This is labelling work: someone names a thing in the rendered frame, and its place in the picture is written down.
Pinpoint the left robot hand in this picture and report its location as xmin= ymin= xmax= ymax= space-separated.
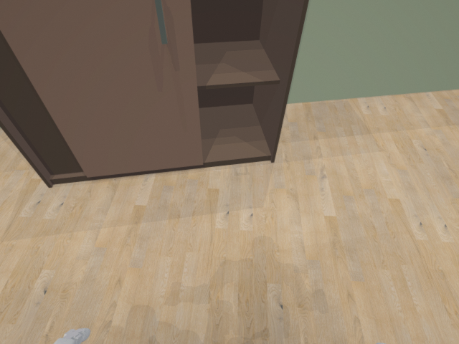
xmin=54 ymin=328 xmax=90 ymax=344

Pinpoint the wardrobe door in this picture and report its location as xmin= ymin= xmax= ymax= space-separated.
xmin=0 ymin=0 xmax=203 ymax=178
xmin=0 ymin=30 xmax=83 ymax=175

